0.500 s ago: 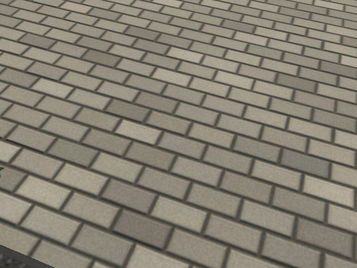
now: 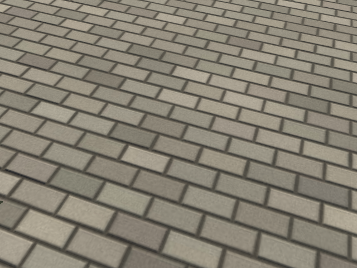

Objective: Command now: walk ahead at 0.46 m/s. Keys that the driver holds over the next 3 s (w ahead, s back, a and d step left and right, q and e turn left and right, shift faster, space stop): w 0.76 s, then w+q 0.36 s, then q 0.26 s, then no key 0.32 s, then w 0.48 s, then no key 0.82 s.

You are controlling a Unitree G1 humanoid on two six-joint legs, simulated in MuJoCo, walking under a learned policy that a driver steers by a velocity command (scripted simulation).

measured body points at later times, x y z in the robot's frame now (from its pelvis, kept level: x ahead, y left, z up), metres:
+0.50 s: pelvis +0.25 -0.05 +0.06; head +0.26 -0.04 +0.51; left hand +0.42 +0.19 -0.03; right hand +0.23 -0.29 -0.08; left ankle +0.09 +0.09 -0.54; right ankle +0.33 -0.12 -0.61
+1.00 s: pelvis +0.52 +0.00 +0.11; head +0.55 +0.00 +0.56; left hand +0.43 +0.26 -0.02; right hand +0.76 -0.19 +0.02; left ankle +0.65 +0.11 -0.60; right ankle +0.33 -0.12 -0.61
